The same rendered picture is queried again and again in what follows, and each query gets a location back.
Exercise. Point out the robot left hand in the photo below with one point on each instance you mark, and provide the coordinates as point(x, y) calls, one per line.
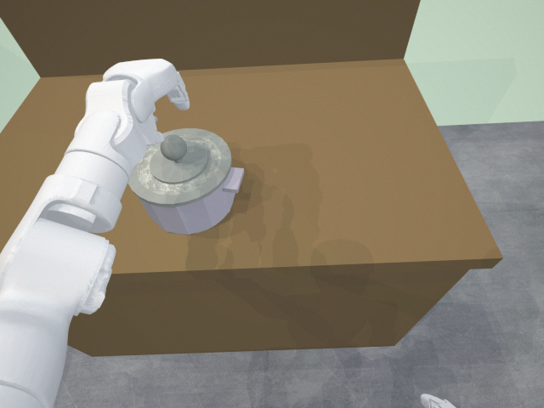
point(163, 79)

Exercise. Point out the knob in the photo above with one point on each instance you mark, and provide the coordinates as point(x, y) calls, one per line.
point(173, 147)

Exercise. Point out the robot left forearm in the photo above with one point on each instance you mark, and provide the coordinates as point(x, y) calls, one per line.
point(85, 191)

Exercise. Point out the lid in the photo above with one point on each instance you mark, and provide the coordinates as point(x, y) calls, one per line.
point(165, 183)

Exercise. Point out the table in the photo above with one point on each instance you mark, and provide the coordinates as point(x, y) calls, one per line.
point(352, 219)

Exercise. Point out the robot left upper arm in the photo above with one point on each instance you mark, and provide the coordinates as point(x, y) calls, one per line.
point(58, 272)

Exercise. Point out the pot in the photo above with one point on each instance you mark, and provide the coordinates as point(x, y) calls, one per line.
point(200, 215)

